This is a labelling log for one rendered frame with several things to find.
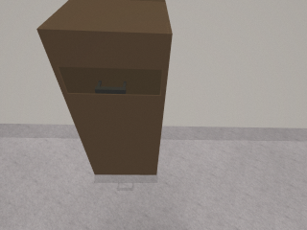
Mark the drawer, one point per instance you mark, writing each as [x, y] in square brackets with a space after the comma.
[84, 79]

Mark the cabinet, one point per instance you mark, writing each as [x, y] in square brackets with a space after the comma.
[120, 133]

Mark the handle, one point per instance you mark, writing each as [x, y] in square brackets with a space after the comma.
[110, 89]

